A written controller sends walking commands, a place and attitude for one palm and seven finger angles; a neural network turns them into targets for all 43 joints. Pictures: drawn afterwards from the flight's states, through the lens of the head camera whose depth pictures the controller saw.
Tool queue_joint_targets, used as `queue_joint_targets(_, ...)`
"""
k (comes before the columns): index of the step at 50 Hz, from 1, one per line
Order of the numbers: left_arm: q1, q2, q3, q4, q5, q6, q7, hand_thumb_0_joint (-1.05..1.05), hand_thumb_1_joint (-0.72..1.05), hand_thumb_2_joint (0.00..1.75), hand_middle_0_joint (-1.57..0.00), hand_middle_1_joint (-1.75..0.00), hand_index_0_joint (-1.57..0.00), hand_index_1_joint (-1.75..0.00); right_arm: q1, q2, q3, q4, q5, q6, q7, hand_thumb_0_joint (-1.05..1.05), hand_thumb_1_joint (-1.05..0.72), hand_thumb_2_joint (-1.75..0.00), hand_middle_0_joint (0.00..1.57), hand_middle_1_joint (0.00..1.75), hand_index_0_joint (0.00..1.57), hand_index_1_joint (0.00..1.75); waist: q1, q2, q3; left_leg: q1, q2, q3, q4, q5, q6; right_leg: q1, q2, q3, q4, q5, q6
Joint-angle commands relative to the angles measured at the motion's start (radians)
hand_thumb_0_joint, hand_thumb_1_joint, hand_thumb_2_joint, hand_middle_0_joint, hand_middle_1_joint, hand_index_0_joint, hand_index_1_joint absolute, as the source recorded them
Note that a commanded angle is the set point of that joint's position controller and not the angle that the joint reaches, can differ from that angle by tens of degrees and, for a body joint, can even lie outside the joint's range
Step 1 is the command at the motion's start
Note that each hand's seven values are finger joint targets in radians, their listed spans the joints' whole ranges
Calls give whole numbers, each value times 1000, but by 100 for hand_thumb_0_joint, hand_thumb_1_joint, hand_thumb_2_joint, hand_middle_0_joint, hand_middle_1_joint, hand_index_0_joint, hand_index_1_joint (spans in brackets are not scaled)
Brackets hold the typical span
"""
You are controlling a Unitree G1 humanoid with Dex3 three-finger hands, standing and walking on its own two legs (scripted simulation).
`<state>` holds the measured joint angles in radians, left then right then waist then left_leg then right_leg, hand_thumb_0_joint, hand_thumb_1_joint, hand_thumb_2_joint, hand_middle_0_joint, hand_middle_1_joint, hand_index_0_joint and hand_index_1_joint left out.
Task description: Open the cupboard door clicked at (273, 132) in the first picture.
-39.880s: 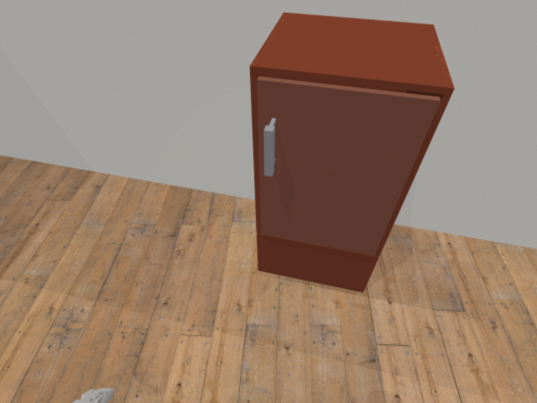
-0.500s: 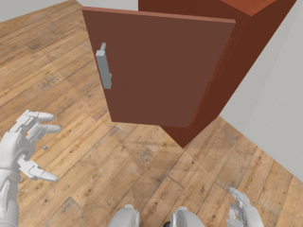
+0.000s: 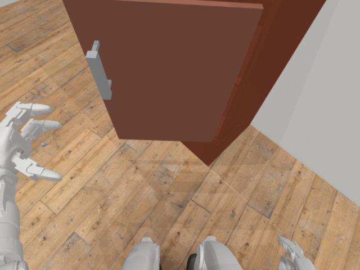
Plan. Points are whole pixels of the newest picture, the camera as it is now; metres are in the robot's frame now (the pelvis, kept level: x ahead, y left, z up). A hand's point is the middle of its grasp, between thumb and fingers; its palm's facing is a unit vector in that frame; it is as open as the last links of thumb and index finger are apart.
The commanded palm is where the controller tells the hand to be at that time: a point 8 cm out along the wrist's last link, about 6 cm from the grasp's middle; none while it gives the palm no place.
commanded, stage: move the hooked fingers beside the handle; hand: left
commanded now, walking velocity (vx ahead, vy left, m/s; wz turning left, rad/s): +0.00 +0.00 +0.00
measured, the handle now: (101, 71) +0.58 +0.22 +0.03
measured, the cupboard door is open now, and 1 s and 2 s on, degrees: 44 44 44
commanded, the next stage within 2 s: slide the fingers in behind the handle in 2.00 s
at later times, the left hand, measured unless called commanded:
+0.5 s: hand (60, 113) +0.43 +0.29 +0.04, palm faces +0.00 -1.00 -0.03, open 14.0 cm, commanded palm +0.42 +0.32 +0.04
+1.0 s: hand (74, 87) +0.51 +0.27 +0.04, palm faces +0.00 -1.00 -0.02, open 14.0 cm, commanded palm +0.50 +0.31 +0.04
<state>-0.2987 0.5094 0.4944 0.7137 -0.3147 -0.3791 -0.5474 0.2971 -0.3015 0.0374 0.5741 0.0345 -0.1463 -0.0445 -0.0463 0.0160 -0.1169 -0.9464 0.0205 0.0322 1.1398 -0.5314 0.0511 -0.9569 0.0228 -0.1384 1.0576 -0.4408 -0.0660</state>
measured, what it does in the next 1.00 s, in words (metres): stands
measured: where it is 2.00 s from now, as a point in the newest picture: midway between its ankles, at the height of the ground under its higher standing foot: outside the picture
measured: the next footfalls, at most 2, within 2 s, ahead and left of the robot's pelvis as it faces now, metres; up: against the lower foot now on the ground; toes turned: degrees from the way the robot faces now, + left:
none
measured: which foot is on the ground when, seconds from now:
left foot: down 0.00-1.00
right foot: down 0.00-1.00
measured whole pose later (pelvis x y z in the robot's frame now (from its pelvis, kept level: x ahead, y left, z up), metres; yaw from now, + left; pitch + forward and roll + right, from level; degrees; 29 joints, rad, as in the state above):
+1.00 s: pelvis +0.00 +0.03 -0.01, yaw -2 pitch +26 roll -5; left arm -0.89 0.67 0.49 1.20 -0.12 -0.41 -0.42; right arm 0.37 -0.29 0.07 0.61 0.00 0.06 -0.01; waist -0.17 0.03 -0.11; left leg -1.11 0.02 0.03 1.19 -0.54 0.09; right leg -1.10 0.02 -0.14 1.07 -0.43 -0.03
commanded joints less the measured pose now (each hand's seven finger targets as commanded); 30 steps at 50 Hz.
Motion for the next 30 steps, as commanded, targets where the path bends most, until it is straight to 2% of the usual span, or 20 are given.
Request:
queue_joint_targets(1, -326, 261, 25, -210, -24, -95, -14, 0, -50, 30, -30, -120, -30, -120, 64, -153, -69, -92, 6, -38, -19, 0, -90, -90, 20, 30, 20, 30, -23, 114, -408, 189, -3, -75, -143, 379, -16, 275, -3, 145, -110, 248, 35)
queue_joint_targets(2, -329, 284, 48, -174, -19, -89, -12, 0, -50, 30, -30, -120, -30, -120, 75, -157, -70, -79, 4, -32, -19, 0, -90, -90, 20, 30, 20, 30, -19, 102, -415, 192, -1, -76, -145, 380, -17, 272, -2, 143, -112, 247, 38)
queue_joint_targets(4, -379, 317, 70, -103, -10, -79, -1, 0, -50, 30, -30, -120, -30, -120, 77, -163, -68, -67, 5, -21, -22, 0, -90, -90, 20, 30, 20, 30, -27, 51, -375, 134, -2, -80, -142, 328, -15, 269, -5, 144, -115, 208, 41)
queue_joint_targets(6, -402, 312, 61, -96, -3, -74, 6, 0, -50, 30, -30, -120, -30, -120, 82, -160, -66, -76, 3, -17, -21, 0, -90, -90, 20, 30, 20, 30, -20, 75, -394, 132, -6, -77, -142, 340, -13, 276, -5, 146, -108, 218, 37)
queue_joint_targets(7, -404, 329, 71, -65, 12, -69, 11, 0, -50, 30, -30, -120, -30, -120, 87, -163, -66, -69, 3, -9, -20, 0, -90, -90, 20, 30, 20, 30, -15, 97, -394, 150, -4, -76, -150, 343, -17, 261, -4, 140, -109, 216, 36)
queue_joint_targets(10, -458, 361, 84, -43, 36, -74, 34, 0, -50, 30, -30, -120, -30, -120, 99, -164, -64, -69, -2, 6, -15, 0, -90, -90, 20, 30, 20, 30, -16, 96, -413, 146, -3, -81, -147, 353, -17, 260, -3, 134, -100, 221, 39)
queue_joint_targets(13, -474, 355, 80, -49, 42, -90, 42, 0, -50, 30, -30, -120, -30, -120, 114, -162, -67, -71, -6, 18, -8, 0, -90, -90, 20, 30, 20, 30, -12, 134, -458, 213, 1, -87, -147, 426, -26, 249, 2, 126, -94, 262, 37)
queue_joint_targets(14, -469, 355, 78, -31, 46, -89, 44, 0, -50, 30, -30, -120, -30, -120, 120, -165, -67, -68, -6, 24, -6, 0, -90, -90, 20, 30, 20, 30, -18, 117, -461, 213, 3, -87, -146, 427, -25, 244, 4, 124, -94, 262, 38)
queue_joint_targets(16, -504, 343, 67, 20, 45, -90, 42, 0, -50, 30, -30, -120, -30, -120, 126, -168, -65, -65, -6, 36, -6, 0, -90, -90, 20, 30, 20, 30, -35, 72, -423, 184, 5, -96, -142, 417, -21, 224, 9, 117, -91, 252, 37)
queue_joint_targets(17, -539, 322, 41, 34, 52, -89, 38, 0, -50, 30, -30, -120, -30, -120, 127, -167, -65, -58, -4, 41, -5, 0, -90, -90, 20, 30, 20, 30, -46, 91, -417, 191, 7, -91, -143, 403, -21, 205, 8, 118, -94, 242, 41)
queue_joint_targets(19, -572, 339, 45, 91, 63, -83, 41, 0, -50, 30, -30, -120, -30, -120, 135, -175, -65, -51, -5, 52, -6, 0, -90, -90, 20, 30, 20, 30, -53, 82, -383, 161, 7, -95, -146, 346, -20, 176, 5, 117, -99, 197, 41)
queue_joint_targets(20, -612, 321, 17, 112, 75, -84, 42, 0, -50, 30, -30, -120, -30, -120, 135, -175, -63, -48, -6, 57, -6, 0, -90, -90, 20, 30, 20, 30, -63, 102, -362, 167, 7, -104, -150, 329, -23, 140, 5, 109, -95, 169, 39)
queue_joint_targets(22, -665, 328, 16, 100, 82, -95, 46, 0, -50, 30, -30, -120, -30, -120, 153, -179, -66, -41, -10, 65, -6, 0, -90, -90, 20, 30, 20, 30, -62, 136, -408, 239, 13, -117, -148, 397, -33, 112, 9, 100, -87, 187, 36)
queue_joint_targets(24, -694, 344, 21, 108, 93, -108, 60, 0, -50, 30, -30, -120, -30, -120, 164, -184, -68, -36, -14, 75, -5, 0, -90, -90, 20, 30, 20, 30, -64, 137, -436, 267, 14, -131, -143, 416, -42, 90, 8, 95, -81, 178, 36)
queue_joint_targets(26, -756, 339, 10, 78, 93, -128, 72, 0, -50, 30, -30, -120, -30, -120, 172, -183, -69, -28, -19, 81, -4, 0, -90, -90, 20, 30, 20, 30, -76, 146, -473, 305, 18, -145, -128, 473, -48, 68, 11, 90, -69, 194, 35)
queue_joint_targets(28, -769, 367, 28, 72, 105, -138, 85, 0, -50, 30, -30, -120, -30, -120, 185, -187, -71, -20, -24, 95, -1, 0, -90, -90, 20, 30, 20, 30, -65, 195, -521, 371, 25, -167, -132, 552, -73, 47, 10, 81, -63, 199, 36)
queue_joint_targets(29, -761, 341, 13, 104, 106, -133, 91, 0, -50, 30, -30, -120, -30, -120, 187, -183, -70, -17, -24, 101, 2, 0, -90, -90, 20, 30, 20, 30, -71, 189, -502, 376, 27, -169, -132, 551, -74, 29, 11, 78, -67, 192, 37)
queue_joint_targets(30, -776, 352, 20, 121, 112, -130, 101, 0, -50, 30, -30, -120, -30, -120, 188, -186, -69, -12, -26, 107, 1, 0, -90, -90, 20, 30, 20, 30, -77, 169, -486, 355, 29, -171, -131, 540, -73, 29, 11, 77, -68, 189, 39)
